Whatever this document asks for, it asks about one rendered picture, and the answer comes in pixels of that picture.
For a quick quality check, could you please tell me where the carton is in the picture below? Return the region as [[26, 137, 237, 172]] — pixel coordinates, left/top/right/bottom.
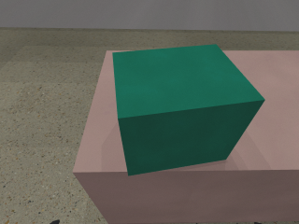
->
[[112, 44, 265, 176]]

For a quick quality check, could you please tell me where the pedestal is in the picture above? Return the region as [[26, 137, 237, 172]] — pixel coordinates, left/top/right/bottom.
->
[[72, 50, 299, 224]]

